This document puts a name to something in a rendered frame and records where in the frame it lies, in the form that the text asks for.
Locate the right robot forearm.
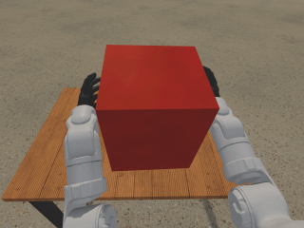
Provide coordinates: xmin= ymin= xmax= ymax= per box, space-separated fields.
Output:
xmin=209 ymin=97 xmax=290 ymax=215

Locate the carton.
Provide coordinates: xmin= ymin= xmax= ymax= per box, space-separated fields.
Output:
xmin=95 ymin=45 xmax=219 ymax=172

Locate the right robot hand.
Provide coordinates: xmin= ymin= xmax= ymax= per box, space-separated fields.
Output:
xmin=203 ymin=66 xmax=220 ymax=97

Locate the left robot hand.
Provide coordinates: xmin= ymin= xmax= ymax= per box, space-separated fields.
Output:
xmin=77 ymin=72 xmax=101 ymax=109

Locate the table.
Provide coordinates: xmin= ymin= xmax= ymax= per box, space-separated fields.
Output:
xmin=1 ymin=87 xmax=251 ymax=228

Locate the right robot upper arm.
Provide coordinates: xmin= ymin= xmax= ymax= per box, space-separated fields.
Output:
xmin=228 ymin=181 xmax=304 ymax=228

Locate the left robot upper arm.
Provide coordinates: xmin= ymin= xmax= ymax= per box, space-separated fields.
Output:
xmin=64 ymin=203 xmax=119 ymax=228

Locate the left robot forearm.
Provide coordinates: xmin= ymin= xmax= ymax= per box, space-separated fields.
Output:
xmin=62 ymin=104 xmax=107 ymax=228

